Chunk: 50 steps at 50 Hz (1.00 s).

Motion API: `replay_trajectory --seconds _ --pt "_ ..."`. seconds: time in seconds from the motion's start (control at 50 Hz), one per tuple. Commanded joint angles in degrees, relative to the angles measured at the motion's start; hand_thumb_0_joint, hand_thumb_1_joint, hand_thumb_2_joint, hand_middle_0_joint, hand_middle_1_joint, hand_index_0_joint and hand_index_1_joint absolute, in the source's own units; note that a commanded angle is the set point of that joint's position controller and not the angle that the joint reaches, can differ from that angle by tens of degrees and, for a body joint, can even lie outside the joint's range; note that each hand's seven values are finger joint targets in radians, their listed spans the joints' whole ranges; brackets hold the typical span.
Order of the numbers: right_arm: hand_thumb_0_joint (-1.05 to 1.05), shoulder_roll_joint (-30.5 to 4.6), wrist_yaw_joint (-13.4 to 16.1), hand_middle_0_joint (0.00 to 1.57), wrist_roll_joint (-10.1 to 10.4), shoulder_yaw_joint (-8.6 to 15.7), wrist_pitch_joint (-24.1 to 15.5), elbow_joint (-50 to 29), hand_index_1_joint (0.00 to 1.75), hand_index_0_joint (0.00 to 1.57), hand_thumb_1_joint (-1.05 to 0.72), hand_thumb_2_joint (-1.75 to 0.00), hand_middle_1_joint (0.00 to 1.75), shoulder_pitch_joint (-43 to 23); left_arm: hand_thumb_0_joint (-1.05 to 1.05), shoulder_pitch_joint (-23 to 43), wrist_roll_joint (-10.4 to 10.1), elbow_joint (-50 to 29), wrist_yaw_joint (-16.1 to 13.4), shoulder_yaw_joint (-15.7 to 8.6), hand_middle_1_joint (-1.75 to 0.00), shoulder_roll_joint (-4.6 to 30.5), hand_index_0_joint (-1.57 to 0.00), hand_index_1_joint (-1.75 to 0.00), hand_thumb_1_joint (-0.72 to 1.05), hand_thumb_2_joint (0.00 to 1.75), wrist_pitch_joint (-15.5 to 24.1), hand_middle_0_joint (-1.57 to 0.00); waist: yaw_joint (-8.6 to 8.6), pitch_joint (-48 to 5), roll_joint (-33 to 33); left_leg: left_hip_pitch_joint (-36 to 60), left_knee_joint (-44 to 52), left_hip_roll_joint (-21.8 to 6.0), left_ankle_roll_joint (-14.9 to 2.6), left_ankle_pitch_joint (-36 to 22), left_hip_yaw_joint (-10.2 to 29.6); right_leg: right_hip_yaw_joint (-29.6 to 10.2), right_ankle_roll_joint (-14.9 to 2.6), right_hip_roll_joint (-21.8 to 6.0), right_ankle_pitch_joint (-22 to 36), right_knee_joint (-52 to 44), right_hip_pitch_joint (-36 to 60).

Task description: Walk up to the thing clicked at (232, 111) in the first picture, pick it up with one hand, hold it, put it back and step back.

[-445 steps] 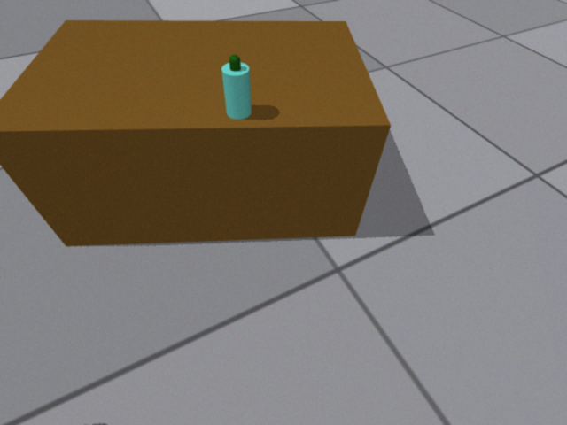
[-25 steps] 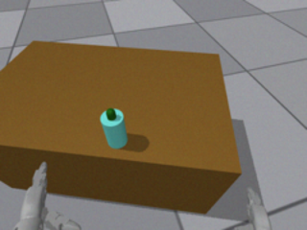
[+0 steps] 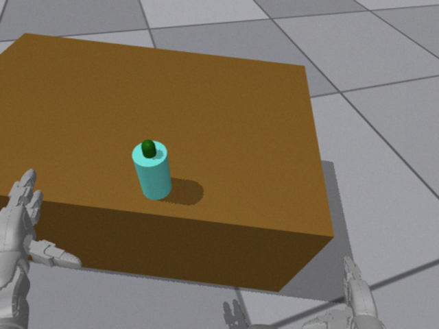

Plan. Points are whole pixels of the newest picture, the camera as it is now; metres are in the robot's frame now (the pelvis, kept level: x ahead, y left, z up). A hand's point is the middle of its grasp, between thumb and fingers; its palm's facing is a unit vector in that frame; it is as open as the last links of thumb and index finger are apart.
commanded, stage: go down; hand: left
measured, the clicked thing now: (152, 167) +0.48 +0.16 -0.07
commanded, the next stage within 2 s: none
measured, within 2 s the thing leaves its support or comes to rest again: neither
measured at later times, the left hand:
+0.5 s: hand (58, 202) +0.33 +0.30 +0.01, palm faces +0.15 -0.99 -0.05, open 17.6 cm
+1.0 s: hand (51, 171) +0.38 +0.33 +0.03, palm faces +0.10 -1.00 -0.01, open 17.6 cm
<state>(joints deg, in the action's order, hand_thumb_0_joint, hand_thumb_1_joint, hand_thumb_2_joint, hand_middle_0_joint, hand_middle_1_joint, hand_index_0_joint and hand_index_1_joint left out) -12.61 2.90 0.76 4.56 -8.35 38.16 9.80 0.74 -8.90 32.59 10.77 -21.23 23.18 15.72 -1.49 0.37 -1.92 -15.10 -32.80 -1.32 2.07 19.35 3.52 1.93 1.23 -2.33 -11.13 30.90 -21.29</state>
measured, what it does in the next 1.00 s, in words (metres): stands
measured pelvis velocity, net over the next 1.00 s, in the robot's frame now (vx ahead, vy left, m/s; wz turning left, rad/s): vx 0.00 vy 0.01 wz -0.01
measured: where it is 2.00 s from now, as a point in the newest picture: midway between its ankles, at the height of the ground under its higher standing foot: outside the picture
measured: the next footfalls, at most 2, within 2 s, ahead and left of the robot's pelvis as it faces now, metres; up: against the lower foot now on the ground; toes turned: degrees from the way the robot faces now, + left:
none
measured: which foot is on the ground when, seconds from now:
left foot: down 0.00-1.00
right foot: down 0.00-1.00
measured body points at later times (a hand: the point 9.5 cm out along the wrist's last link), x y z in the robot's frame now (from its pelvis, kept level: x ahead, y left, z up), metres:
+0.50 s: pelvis +0.01 +0.02 -0.02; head +0.05 +0.04 +0.43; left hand +0.31 +0.36 +0.01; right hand +0.16 -0.25 -0.08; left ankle -0.02 +0.15 -0.73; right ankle +0.05 -0.13 -0.73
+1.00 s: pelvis +0.00 +0.01 -0.05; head +0.08 +0.04 +0.40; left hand +0.37 +0.38 +0.03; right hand +0.15 -0.25 -0.09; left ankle -0.02 +0.15 -0.73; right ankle +0.05 -0.13 -0.73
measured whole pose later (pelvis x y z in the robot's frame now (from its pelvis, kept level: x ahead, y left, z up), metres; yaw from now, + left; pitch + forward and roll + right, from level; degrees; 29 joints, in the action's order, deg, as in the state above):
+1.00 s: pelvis +0.00 +0.01 -0.05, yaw -1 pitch +14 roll -1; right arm -14.8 3.4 0.5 -1.9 -9.1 22.3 16.9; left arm 26.4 -15.5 55.2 31.9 -33.6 37.3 21.2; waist -6.2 -5.8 -2.8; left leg -40.7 -54.5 -1.2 1.9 28.3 3.8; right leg 1.3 1.5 -2.2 -18.1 50.1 -46.4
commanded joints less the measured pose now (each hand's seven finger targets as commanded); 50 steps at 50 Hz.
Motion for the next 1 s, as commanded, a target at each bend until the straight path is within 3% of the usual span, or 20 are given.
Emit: replay_trajectory --seconds 0.0,0.06,0.08,0.16,0.24,0.36,0.4,0.44,0.48,0.5,0.52,0.58,0.6,0.62,0.64,0.7,0.88,0.92,0.96,0.98 --pt "0.0 -7.78 0.46 0.05 0.55 1.1 -3.23 -8.55 0.05 0.05 0.49 -0.06 0.05 -4.53 0.0 15.62 -3.37 -2.98 6.46 -5.78 -0.08 15.65 -0.06 -0.07 -0.54 0.08 5.73 -0.04 -0.18 -10.83 5.75 -7.34 2.92 2.65 -2.24 -6.75 -3.41 0.27 -0.95 0.47 3.48 -1.61 6.66" --pt "0.0 -8.18 0.11 0.05 0.47 0.06 -3.25 -9.26 0.05 0.05 0.49 -0.06 0.05 -2.19 0.0 17.21 -4.68 0.18 9.14 -7.6 -0.08 18.04 -0.06 -0.07 -0.56 0.08 6.85 -0.04 0.6 -13.82 7.92 -7.93 1.59 1.9 -1.33 -10.67 -2.86 0.52 -1.68 1.06 6.3 1.02 6.13" --pt "0.0 -9.81 0.21 0.05 0.45 1.43 -3.34 -11.23 0.05 0.05 0.48 -0.06 0.05 -2.79 0.0 19.63 -5.13 -0.16 9.94 -8.08 -0.07 19.21 -0.06 -0.07 -0.53 0.08 7.47 -0.04 0.33 -15.71 7.31 -8.02 0.94 1.77 -1.13 -12.19 -2.63 0.52 -1.69 1.16 7.28 1.49 6.25" --pt "0.0 -9.68 0.02 0.05 0.17 0.76 -3.19 -13.17 0.05 0.05 0.5 -0.06 0.05 -0.55 0.0 18.79 -5.91 1.96 11.57 -7.23 -0.07 16.69 -0.06 -0.06 -0.56 0.06 8.33 -0.05 0.92 -18.41 8.24 -7.91 -0.56 1.23 -0.26 -17.36 -2.51 0.43 -2.28 1.5 9.79 3.84 5.73" --pt "0.0 -11.76 -0.01 0.05 0.1 2.24 -2.89 -16.54 0.05 0.05 0.5 -0.06 0.05 -0.24 0.0 19.7 -5.42 0.2 11.0 -7.93 -0.06 18.17 -0.07 -0.06 -0.58 0.05 8.5 -0.06 1.49 -20.76 8.71 -8.0 -1.56 0.76 0.33 -20.39 -2.15 0.5 -2.65 1.82 9.98 5.28 4.55" --pt "0.0 -11.3 0.24 0.05 0.25 2.51 -2.48 -16.12 0.05 0.05 0.51 -0.05 0.05 2.11 0.0 22.92 -5.27 -1.2 9.9 -8.11 -0.07 17.87 -0.07 -0.06 -0.61 0.06 9.37 -0.06 0.89 -18.99 6.61 -10.36 -2.89 1.01 -0.09 -15.91 -2.02 0.35 -2.39 1.81 7.2 6.3 1.89" --pt "0.0 -10.7 0.15 0.05 0.33 1.94 -2.33 -15.79 0.05 0.05 0.51 -0.05 0.05 4.39 0.0 22.19 -5.19 -0.89 10.26 -7.28 -0.07 16.87 -0.07 -0.06 -0.61 0.06 9.37 -0.06 0.25 -18.73 6.96 -10.62 -3.8 0.94 0.03 -18.21 -2.22 0.18 -2.55 1.69 8.75 7.21 1.11" --pt "0.0 -11.16 0.25 0.05 0.24 2.26 -2.25 -15.79 0.05 0.05 0.51 -0.05 0.05 3.91 0.0 26.63 -5.11 -3.68 10.45 -8.94 -0.07 20.15 -0.08 -0.07 -0.61 0.06 9.57 -0.07 0.06 -20.64 8.26 -9.64 -5.0 1.21 -0.13 -19.29 -2.48 -0.01 -2.39 1.51 10.06 7.7 1.26" --pt "0.0 -11.71 0.16 0.05 0.32 3.05 -2.31 -15.38 0.05 0.05 0.52 -0.05 0.05 3.7 0.0 28.71 -5.29 -2.44 11.0 -8.73 -0.07 20.37 -0.08 -0.07 -0.61 0.06 9.64 -0.06 -0.56 -19.91 8.73 -10.48 -5.42 0.82 0.18 -20.43 -1.99 0.13 -2.57 1.53 10.08 8.87 -0.19" --pt "0.0 -9.73 0.05 0.05 0.21 1.21 -1.98 -13.56 0.05 0.05 0.51 -0.05 0.05 4.56 0.0 28.85 -5.48 -1.16 11.6 -9.7 -0.07 21.2 -0.08 -0.07 -0.61 0.06 9.67 -0.06 -0.41 -19.34 8.75 -11.47 -6.11 1.12 -0.18 -19.07 -2.17 0.02 -2.44 1.42 9.77 8.75 -0.57" --pt "0.0 -10.91 0.19 0.05 0.33 2.41 -2.17 -15.03 0.05 0.05 0.52 -0.05 0.05 2.94 0.0 30.84 -5.8 -1.6 11.96 -10.09 -0.07 21.92 -0.07 -0.07 -0.61 0.06 9.83 -0.06 -0.97 -19.61 8.37 -11.9 -6.21 1.31 -0.3 -17.13 -2.32 -0.06 -2.43 1.31 8.85 9.05 -1.01" --pt "0.0 -9.55 0.18 0.05 0.32 0.44 -2.54 -15.13 0.05 0.05 0.51 -0.06 0.05 2.66 0.0 31.85 -6.73 2.27 14.07 -10.18 -0.07 21.79 -0.07 -0.07 -0.61 0.06 9.82 -0.06 -1.59 -18.66 7.87 -14.1 -6.94 1.57 -0.71 -12.98 -2.41 0.05 -2.29 1.29 6.7 9.77 -3.08" --pt "0.0 -10.64 0.34 0.05 0.38 1.34 -2.66 -16.08 0.05 0.05 0.52 -0.05 0.05 3.2 0.0 33.16 -7.09 3.33 14.87 -10.19 -0.08 22.52 -0.08 -0.07 -0.61 0.06 9.82 -0.06 -2.59 -18.72 7.94 -14.51 -7.26 1.52 -0.76 -11.99 -2.28 0.1 -2.3 1.34 5.84 10.1 -3.98" --pt "0.0 -9.34 0.27 0.05 0.21 -0.37 -2.59 -16.37 0.05 0.05 0.52 -0.05 0.05 2.99 0.0 32.26 -7.09 5.65 15.48 -10.94 -0.08 23.34 -0.08 -0.07 -0.61 0.05 9.6 -0.06 -1.68 -19.81 7.06 -14.91 -8.12 1.8 -0.99 -11.59 -2.5 -0.01 -2.19 1.22 5.86 10.24 -3.64" --pt "0.0 -10.15 0.32 0.05 0.28 0.4 -2.78 -17.55 0.05 0.05 0.52 -0.05 0.05 3.14 0.0 32.31 -7.38 7.41 16.49 -10.43 -0.08 22.57 -0.07 -0.07 -0.61 0.07 9.36 -0.06 -2.78 -20.37 6.69 -15.78 -8.4 1.87 -1.07 -10.78 -2.43 -0.15 -2.19 1.1 5.59 10.57 -4.44" --pt "0.0 -10.42 0.63 0.05 0.21 -0.64 -2.98 -19.58 0.05 0.05 0.53 -0.05 0.05 3.85 0.0 33.65 -8.34 8.75 18.32 -13.16 -0.08 26.88 -0.08 -0.07 -0.61 0.05 9.42 -0.06 -2.03 -21.85 5.55 -18.23 -9.75 2.59 -1.79 -7.14 -2.92 -0.58 -1.81 0.74 3.94 10.78 -3.46" --pt "0.0 -10.84 1.19 0.05 0.08 -2.25 -4.12 -23.98 0.05 0.05 0.54 -0.05 0.05 4.97 0.0 40.76 -8.43 10.94 21.11 -16.55 -0.08 34.57 -0.07 -0.07 -0.61 0.07 9.18 -0.06 -2.16 -26.69 7.96 -21.76 -13.27 2.47 -1.38 -7.76 -2.39 -0.72 -2.17 0.82 3.47 14.23 -5.72" --pt "0.0 -11.0 1.42 0.05 0.2 -2.19 -4.18 -25.36 0.05 0.05 0.54 -0.05 0.05 5.33 0.0 40.72 -7.87 12.36 21.23 -16.0 -0.08 34.19 -0.07 -0.07 -0.61 0.07 8.7 -0.06 -2.57 -25.67 7.43 -22.91 -13.55 2.76 -1.74 -4.81 -2.67 -1.16 -1.93 0.75 1.08 14.02 -7.03" --pt "0.0 -11.43 1.61 0.05 0.01 -2.16 -4.37 -25.84 0.05 0.05 0.54 -0.05 0.05 5.95 0.0 42.77 -7.98 11.31 21.46 -16.95 -0.08 35.94 -0.07 -0.07 -0.61 0.06 8.52 -0.07 -2.73 -27.43 9.55 -22.43 -14.41 2.62 -1.42 -6.96 -2.67 -0.92 -2.09 0.83 2.68 14.81 -7.43" --pt "0.0 -11.36 1.5 0.05 0.09 -2.09 -4.32 -24.88 0.05 0.05 0.54 -0.05 0.05 7.56 0.0 41.62 -8.18 14.21 22.0 -15.7 -0.08 33.86 -0.07 -0.07 -0.61 0.07 7.91 -0.06 -3.09 -27.08 9.13 -22.0 -14.63 2.31 -1.1 -8.6 -2.43 -0.57 -2.35 1.05 3.58 15.42 -8.67"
